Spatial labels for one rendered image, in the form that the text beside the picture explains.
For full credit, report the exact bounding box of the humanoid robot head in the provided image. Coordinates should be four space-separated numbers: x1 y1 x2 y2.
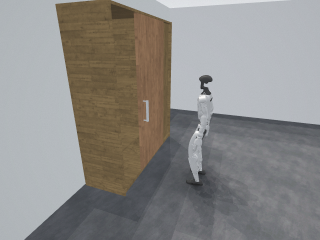
199 75 213 95

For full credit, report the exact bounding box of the left robot hand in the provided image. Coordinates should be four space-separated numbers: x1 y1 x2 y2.
192 138 202 153

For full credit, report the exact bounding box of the wardrobe door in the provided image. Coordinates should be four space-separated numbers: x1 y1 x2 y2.
134 12 164 170
163 23 169 139

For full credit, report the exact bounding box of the right robot forearm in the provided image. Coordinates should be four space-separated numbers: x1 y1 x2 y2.
207 111 213 125

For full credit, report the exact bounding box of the handle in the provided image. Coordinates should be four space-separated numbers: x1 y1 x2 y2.
143 100 149 122
168 85 171 101

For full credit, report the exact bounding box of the left robot shin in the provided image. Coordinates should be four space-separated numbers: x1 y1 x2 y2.
188 156 199 182

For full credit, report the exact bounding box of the left robot upper arm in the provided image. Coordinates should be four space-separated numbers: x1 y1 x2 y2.
198 95 209 120

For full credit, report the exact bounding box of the left robot forearm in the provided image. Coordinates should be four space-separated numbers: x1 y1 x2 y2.
197 115 207 139

